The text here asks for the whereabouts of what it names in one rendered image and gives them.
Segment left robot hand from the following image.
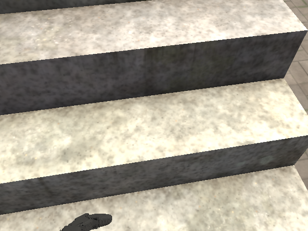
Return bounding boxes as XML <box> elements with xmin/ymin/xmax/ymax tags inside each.
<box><xmin>60</xmin><ymin>213</ymin><xmax>113</xmax><ymax>231</ymax></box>

